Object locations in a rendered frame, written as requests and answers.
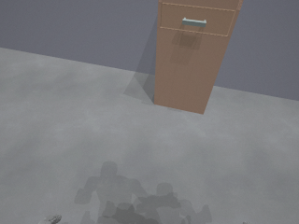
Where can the handle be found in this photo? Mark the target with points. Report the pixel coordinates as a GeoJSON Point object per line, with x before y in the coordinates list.
{"type": "Point", "coordinates": [194, 22]}

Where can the cabinet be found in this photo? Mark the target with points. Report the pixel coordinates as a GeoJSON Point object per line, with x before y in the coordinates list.
{"type": "Point", "coordinates": [188, 62]}

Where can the left robot hand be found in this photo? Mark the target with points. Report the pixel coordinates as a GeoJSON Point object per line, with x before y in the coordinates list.
{"type": "Point", "coordinates": [51, 219]}

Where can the drawer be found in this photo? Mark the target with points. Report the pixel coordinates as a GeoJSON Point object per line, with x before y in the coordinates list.
{"type": "Point", "coordinates": [218, 20]}

